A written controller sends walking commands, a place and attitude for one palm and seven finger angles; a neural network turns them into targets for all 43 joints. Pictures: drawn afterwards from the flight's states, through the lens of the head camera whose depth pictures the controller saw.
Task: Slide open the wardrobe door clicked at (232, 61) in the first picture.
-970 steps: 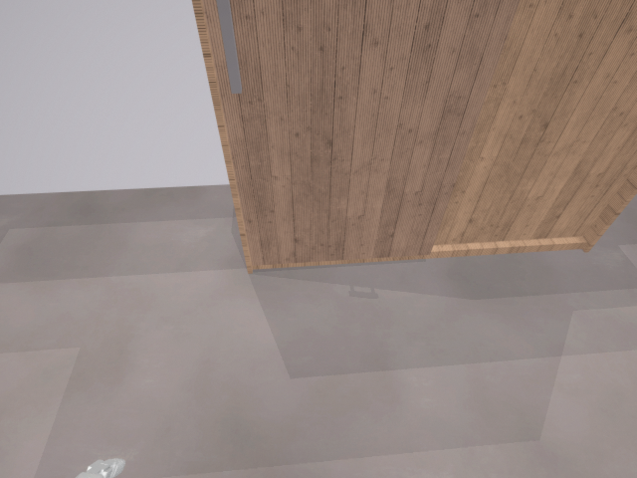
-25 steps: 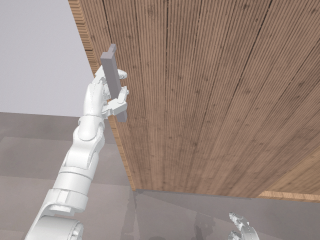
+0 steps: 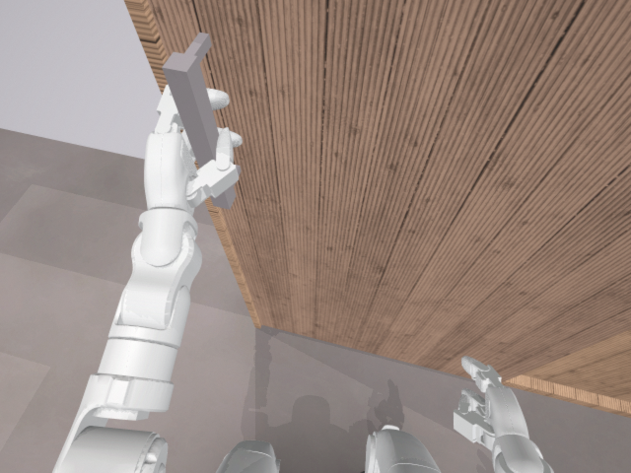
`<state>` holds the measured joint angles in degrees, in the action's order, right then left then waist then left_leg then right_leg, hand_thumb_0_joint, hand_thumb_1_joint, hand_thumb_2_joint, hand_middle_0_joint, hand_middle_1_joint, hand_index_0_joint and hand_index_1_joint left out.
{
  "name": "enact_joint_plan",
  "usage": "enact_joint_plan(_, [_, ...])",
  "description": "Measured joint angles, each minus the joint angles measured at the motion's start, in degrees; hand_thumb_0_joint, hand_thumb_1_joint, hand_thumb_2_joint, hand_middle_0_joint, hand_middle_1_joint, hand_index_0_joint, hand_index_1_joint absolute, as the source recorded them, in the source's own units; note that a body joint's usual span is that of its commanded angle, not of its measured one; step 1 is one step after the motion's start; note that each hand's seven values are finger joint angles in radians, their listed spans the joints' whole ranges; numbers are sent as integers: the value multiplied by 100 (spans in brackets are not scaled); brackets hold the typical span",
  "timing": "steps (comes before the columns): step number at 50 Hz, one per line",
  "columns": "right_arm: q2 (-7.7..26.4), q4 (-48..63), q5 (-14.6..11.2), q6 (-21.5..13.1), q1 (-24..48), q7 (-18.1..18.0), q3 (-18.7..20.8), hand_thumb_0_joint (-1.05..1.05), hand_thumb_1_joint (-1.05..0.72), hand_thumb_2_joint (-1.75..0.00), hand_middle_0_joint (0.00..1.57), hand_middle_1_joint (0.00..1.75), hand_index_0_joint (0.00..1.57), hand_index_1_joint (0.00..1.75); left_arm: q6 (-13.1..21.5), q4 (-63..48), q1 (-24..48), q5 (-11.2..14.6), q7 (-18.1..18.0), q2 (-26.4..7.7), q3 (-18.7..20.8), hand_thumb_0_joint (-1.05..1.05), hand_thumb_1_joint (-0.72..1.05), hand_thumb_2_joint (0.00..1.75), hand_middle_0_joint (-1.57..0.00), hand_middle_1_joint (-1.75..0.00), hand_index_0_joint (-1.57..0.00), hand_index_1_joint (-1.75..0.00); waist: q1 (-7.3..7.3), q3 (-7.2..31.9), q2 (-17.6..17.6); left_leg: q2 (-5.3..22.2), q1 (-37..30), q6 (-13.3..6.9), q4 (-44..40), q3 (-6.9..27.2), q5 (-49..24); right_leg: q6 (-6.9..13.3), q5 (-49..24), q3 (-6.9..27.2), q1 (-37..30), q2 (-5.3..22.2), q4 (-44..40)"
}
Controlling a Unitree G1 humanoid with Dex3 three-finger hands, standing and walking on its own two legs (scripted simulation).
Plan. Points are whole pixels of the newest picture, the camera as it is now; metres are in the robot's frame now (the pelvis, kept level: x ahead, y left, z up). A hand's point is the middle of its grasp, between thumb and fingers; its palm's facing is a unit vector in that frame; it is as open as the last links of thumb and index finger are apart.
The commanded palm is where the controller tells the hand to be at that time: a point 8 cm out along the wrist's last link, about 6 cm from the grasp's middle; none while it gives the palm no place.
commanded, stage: step sideways, sliding the door along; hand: left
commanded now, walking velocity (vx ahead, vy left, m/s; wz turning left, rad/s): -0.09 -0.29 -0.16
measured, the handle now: (214, 132) +0.44 +0.20 +0.14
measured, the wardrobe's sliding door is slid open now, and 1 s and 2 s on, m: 0.00 0.13 0.24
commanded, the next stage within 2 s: none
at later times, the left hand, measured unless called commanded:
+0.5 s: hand (264, 164) +0.40 +0.13 +0.14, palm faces +0.47 -0.88 +0.00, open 6.7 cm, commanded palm +0.35 +0.08 +0.14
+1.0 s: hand (334, 187) +0.38 +0.05 +0.14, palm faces +0.11 -0.99 -0.06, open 6.1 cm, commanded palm +0.35 +0.06 +0.14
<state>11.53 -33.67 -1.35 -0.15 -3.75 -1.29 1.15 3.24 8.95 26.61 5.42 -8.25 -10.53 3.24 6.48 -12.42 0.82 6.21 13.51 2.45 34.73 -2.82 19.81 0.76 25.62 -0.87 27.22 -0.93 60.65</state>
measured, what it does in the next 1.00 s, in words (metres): walks ahead: right foot, then left foot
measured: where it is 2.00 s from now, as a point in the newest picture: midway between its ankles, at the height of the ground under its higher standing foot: outside the picture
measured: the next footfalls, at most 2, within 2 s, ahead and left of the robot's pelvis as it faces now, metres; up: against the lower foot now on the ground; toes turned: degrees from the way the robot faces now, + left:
right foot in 0.20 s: +0.16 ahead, -0.21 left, +0.00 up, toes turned -4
left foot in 0.34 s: +0.09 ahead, +0.04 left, +0.00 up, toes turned +6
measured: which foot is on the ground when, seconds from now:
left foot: down 0.00-0.20, up 0.22-0.32, down 0.34-1.00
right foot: up 0.00-0.18, down 0.20-0.76, up 0.78-1.00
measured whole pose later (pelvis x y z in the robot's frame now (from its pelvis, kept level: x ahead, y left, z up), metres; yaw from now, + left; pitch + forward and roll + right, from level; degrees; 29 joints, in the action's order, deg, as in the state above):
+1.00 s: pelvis +0.10 -0.07 +0.02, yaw -5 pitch -2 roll -4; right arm 8.7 -29.6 0.4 -8.0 -7.2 1.6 -2.2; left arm 6.7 -22.6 -9.0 1.3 -8.9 -8.5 -4.2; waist 6.5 -11.4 3.2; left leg 8.2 4.0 1.3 23.9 -8.7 17.7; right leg -1.2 21.6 -7.3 29.0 -0.4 56.6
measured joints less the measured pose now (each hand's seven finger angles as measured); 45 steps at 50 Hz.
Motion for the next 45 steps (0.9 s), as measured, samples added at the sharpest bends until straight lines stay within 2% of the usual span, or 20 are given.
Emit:
enact_joint_plan(5, [-172,248,19,-141,-25,165,-125,1,-91,-89,20,30,20,30,-25,-454,-292,41,20,-58,166,-1,72,87,-40,-140,-22,-136,238,-187,235,590,-384,355,-344,152,-58,-107,-519,-128,-222,298,-1098])
enact_joint_plan(8, [-238,349,4,-275,-60,200,-191,1,-90,-89,21,30,20,30,-17,-649,-462,82,-17,-195,377,-2,70,86,-41,-140,-22,-137,299,-283,336,858,-554,576,-283,238,66,-137,-968,-251,-599,297,-1922])
enact_joint_plan(9, [-252,374,-18,-325,-83,205,-207,1,-90,-89,21,30,20,30,-25,-699,-503,87,-38,-249,458,-2,69,86,-42,-140,-21,-137,291,-296,337,904,-536,598,-131,279,144,-133,-1394,-295,-789,298,-2303])
enact_joint_plan(10, [-272,383,-49,-369,-107,203,-225,1,-90,-89,21,30,20,30,-47,-750,-535,73,-61,-319,542,-2,68,86,-42,-140,-20,-137,252,-280,260,886,-425,536,147,299,237,-152,-1965,-323,-978,362,-2626])
enact_joint_plan(12, [-149,254,-60,-443,18,148,-232,1,-90,-89,21,30,20,30,-33,-892,-679,10,-170,-295,766,-3,66,86,-43,-140,-17,-138,62,-248,307,802,10,263,885,480,508,-280,-1344,-489,-990,425,-2501])
enact_joint_plan(13, [-54,167,-57,-477,97,100,-199,1,-90,-89,21,30,20,31,-37,-1013,-794,-2,-225,-237,860,-3,66,86,-43,-140,-16,-138,-13,-216,332,605,238,169,1225,556,791,-300,-1081,-513,-904,467,-2420])
enact_joint_plan(15, [126,27,-65,-543,195,-8,-104,1,-90,-89,21,30,20,30,-106,-1360,-1038,-1,-333,-103,956,-3,67,86,-44,-140,-13,-139,-122,-168,315,156,539,26,1453,477,1109,-316,-949,-484,-739,560,-2373])
enact_joint_plan(16, [208,-25,-69,-584,210,-58,-59,1,-90,-89,21,30,20,30,-135,-1551,-1145,8,-384,-29,959,-3,67,86,-44,-140,-12,-139,-169,-159,299,-8,555,-27,1168,338,908,-345,-1022,-463,-652,591,-2317])
enact_joint_plan(17, [293,-45,-72,-614,184,-95,-12,1,-91,-89,21,30,20,30,-141,-1727,-1240,23,-424,57,933,-2,68,86,-44,-140,-12,-139,-204,-141,328,-59,467,-95,680,185,98,-327,-1109,-471,-544,575,-2165])
enact_joint_plan(18, [312,-58,-57,-632,139,-110,70,1,-91,-89,21,30,20,30,-128,-1862,-1294,39,-438,112,886,-1,68,86,-44,-140,-11,-140,-172,-162,295,-39,364,-119,500,118,-69,-323,-1191,-411,-415,558,-1910])
enact_joint_plan(20, [243,-55,-40,-654,-12,-58,214,2,-91,-89,20,30,20,30,-59,-2023,-1385,-50,-436,198,776,-1,69,85,-44,-140,-12,-140,7,-273,141,-12,110,-76,363,-13,179,-266,-493,-186,-247,462,-1270])
enact_joint_plan(22, [195,-7,-40,-749,-210,34,236,2,-91,-89,20,30,19,30,-7,-2121,-1516,-109,-456,334,667,0,71,84,-44,-140,-12,-140,124,-336,128,59,-155,-20,138,-52,277,-188,-162,-189,-227,337,-924])
enact_joint_plan(25, [115,101,-27,-900,-459,151,140,2,-91,-89,20,30,19,30,48,-2241,-1821,-162,-508,455,541,0,70,84,-40,-140,-14,-138,186,-323,197,153,-439,29,-81,-99,223,-139,-486,-371,-418,231,-1196])
enact_joint_plan(29, [-28,244,10,-1029,-625,189,-82,2,-91,-89,20,30,19,30,-40,-2513,-2213,-137,-517,514,422,-1,70,85,-39,-140,-13,-137,172,-177,211,205,-514,101,198,-282,482,-129,-1364,-524,-932,207,-2152])
enact_joint_plan(32, [-31,200,27,-993,-380,179,-184,2,-91,-89,20,30,20,30,0,-2758,-2504,-175,-559,693,329,-1,70,85,-39,-140,-12,-137,86,-51,356,271,-104,46,895,-252,309,7,-683,-607,-992,182,-2244])
enact_joint_plan(34, [-9,200,6,-912,-242,150,-137,2,-91,-89,20,30,20,31,39,-2991,-2709,-256,-599,856,165,0,71,84,-39,-140,-13,-138,71,28,292,-38,295,-46,1394,0,887,-33,-634,-508,-814,276,-2243])
enact_joint_plan(36, [45,178,9,-869,-192,130,-76,2,-91,-89,21,30,21,32,50,-3318,-2955,-378,-627,1004,-49,0,71,83,-38,-140,-13,-138,0,46,172,-299,479,-111,1239,91,992,-41,-782,-383,-650,352,-2249])
enact_joint_plan(38, [134,177,45,-829,-155,137,-32,2,-91,-89,21,30,21,32,142,-3553,-3191,-432,-577,1066,-297,1,72,82,-39,-140,-14,-136,-79,57,193,-247,295,-184,423,-21,-167,-74,-1021,-307,-421,310,-1958])
enact_joint_plan(42, [-11,197,102,-774,-196,210,38,2,-91,-89,20,30,20,31,414,-3513,-3423,-443,-318,707,-673,1,74,82,-40,-140,-12,-134,-2,13,51,-184,-148,-270,-8,-295,294,-120,211,-80,92,214,-282])
enact_joint_plan(45, [-107,286,123,-815,-283,282,-100,2,-91,-89,20,30,20,31,463,-3365,-3521,-548,-176,410,-792,1,75,83,-39,-140,-18,-135,-17,48,146,-10,-463,-205,-457,-377,110,-135,202,-308,260,131,197])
